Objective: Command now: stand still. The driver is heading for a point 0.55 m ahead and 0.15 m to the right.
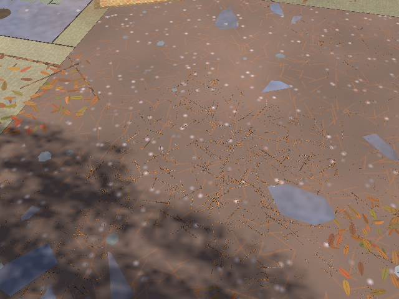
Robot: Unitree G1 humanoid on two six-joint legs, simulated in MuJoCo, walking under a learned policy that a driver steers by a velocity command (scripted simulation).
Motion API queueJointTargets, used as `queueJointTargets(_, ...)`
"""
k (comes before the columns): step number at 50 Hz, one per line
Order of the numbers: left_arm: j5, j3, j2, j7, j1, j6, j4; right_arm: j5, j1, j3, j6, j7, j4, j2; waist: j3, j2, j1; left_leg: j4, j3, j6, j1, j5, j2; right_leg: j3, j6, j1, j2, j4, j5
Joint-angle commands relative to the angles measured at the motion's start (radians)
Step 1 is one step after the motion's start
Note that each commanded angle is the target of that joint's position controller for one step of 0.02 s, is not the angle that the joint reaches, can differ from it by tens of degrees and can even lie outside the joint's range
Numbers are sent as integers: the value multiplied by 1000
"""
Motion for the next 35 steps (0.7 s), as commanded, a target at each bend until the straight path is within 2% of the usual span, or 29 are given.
queueJointTargets(1, -1, 21, 120, 6, 4, -8, -20, 2, -13, -26, -12, -6, -31, -118, -35, 11, 1, -83, -66, 23, -7, 241, 72, -3, -14, 3, 0, -39, 148)
queueJointTargets(13, -3, 14, 95, 13, 33, -3, 28, 7, 15, -17, -12, -16, 67, -112, -14, 4, -2, -75, -38, 8, -15, 220, 54, -12, -22, -15, 13, -37, 140)
queueJointTargets(14, -4, 13, 85, 14, 52, -1, 38, 8, 29, -17, -10, -18, 80, -111, -33, 11, -2, -82, -32, 12, -8, 111, 45, -31, -25, -12, 29, -28, 50)
queueJointTargets(15, -11, 13, 80, 16, 55, 1, 41, 15, 33, -21, -7, -21, 87, -122, -21, 21, -6, -89, -35, 27, -23, -88, 37, -57, -34, -38, 54, 6, -82)
queueJointTargets(16, -15, 13, 75, 17, 46, 0, 34, 20, 40, -27, -4, -23, 90, -138, 10, 41, -15, -112, -64, 50, -57, -302, 50, -75, -46, -86, 71, 49, -202)
queueJointTargets(18, -15, 8, 54, 14, 11, -16, 5, 26, 74, -37, -14, -21, 94, -167, 89, 116, -40, -205, -214, 114, -99, -543, 147, -82, -65, -213, 87, 164, -274)
queueJointTargets(19, -19, 4, 34, 7, 3, -32, -9, 30, 108, -45, -25, -18, 105, -190, 100, 174, -48, -261, -330, 159, -85, -599, 223, -80, -76, -258, 88, 247, -235)
queueJointTargets(20, -24, 2, 27, -2, -1, -48, -17, 34, 122, -50, -36, -17, 112, -201, 116, 201, -50, -295, -420, 197, -109, -597, 281, -43, -96, -266, 63, 308, -216)
queueJointTargets(21, -32, 4, 30, -12, 14, -63, -18, 34, 101, -49, -46, -16, 106, -192, 124, 202, -32, -297, -447, 210, -117, -557, 306, -17, -121, -270, 42, 323, -227)
queueJointTargets(22, -38, 4, 29, -22, 42, -76, -13, 38, 58, -46, -52, -14, 92, -177, 124, 191, -4, -278, -416, 198, -126, -498, 300, -12, -146, -237, 33, 262, -242)
queueJointTargets(23, -40, 6, 26, -29, 112, -87, 13, 47, -11, -42, -52, -11, 70, -164, 112, 164, 46, -238, -333, 162, -185, -428, 257, -28, -169, -104, 39, 115, -183)
queueJointTargets(24, -33, 15, 37, -31, 208, -91, 59, 47, -72, -36, -52, -9, 48, -144, 95, 107, 90, -144, -221, 115, -275, -313, 179, -25, -169, 70, 58, 1, -75)
queueJointTargets(25, -19, 32, 94, -28, 322, -91, 94, 33, -96, -19, -59, -4, 29, -79, 36, -66, 116, 139, -62, 47, -382, -179, 75, 180, -185, 228, -74, -95, -114)
queueJointTargets(26, -18, 63, 231, -42, 418, -97, 106, 33, -121, -14, -77, -9, -23, -54, 12, -327, 128, 409, 55, -4, -558, -246, -33, 597, -308, 311, -290, -258, -234)
queueJointTargets(27, -1, 41, 172, -46, 369, -110, 90, 51, -110, -27, -92, -10, -15, -103, 46, -212, 93, 595, -41, 6, -632, -299, 13, 698, -351, 281, -341, -280, -278)
queueJointTargets(28, -7, 27, 112, -43, 307, -119, 65, 64, -69, -28, -103, 0, 4, -104, 93, -143, 55, 671, -68, 25, -690, -203, 57, 601, -327, 281, -310, -269, -240)
queueJointTargets(29, -13, 21, 90, -46, 273, -123, 47, 60, -41, -29, -111, 8, 27, -99, 91, -119, 38, 678, -48, 39, -699, -111, 89, 487, -289, 286, -258, -268, -181)
queueJointTargets(30, -16, 17, 83, -49, 256, -121, 39, 50, -60, -35, -117, 11, 27, -108, 101, -98, 33, 652, -33, 42, -719, -41, 114, 408, -262, 294, -234, -274, -70)
queueJointTargets(31, -12, 6, 50, -48, 263, -115, 37, 40, -85, -41, -120, 18, 23, -112, 90, -97, 35, 613, -16, 39, -688, 14, 134, 318, -236, 284, -199, -275, 74)
queueJointTargets(32, -7, 0, 30, -45, 287, -107, 40, 35, -94, -40, -119, 26, 22, -96, 70, -111, 38, 578, 8, 29, -655, 49, 135, 252, -227, 280, -170, -275, 194)
queueJointTargets(33, -5, -2, 30, -39, 308, -100, 42, 34, -107, -36, -116, 33, 19, -72, 57, -112, 41, 546, 30, 16, -637, 77, 131, 206, -229, 278, -155, -274, 285)
queueJointTargets(35, -2, -1, 51, -25, 313, -89, 32, 34, -177, -23, -108, 40, -8, -35, 68, -92, 48, 426, 59, -11, -607, 135, 119, 143, -236, 231, -135, -292, 354)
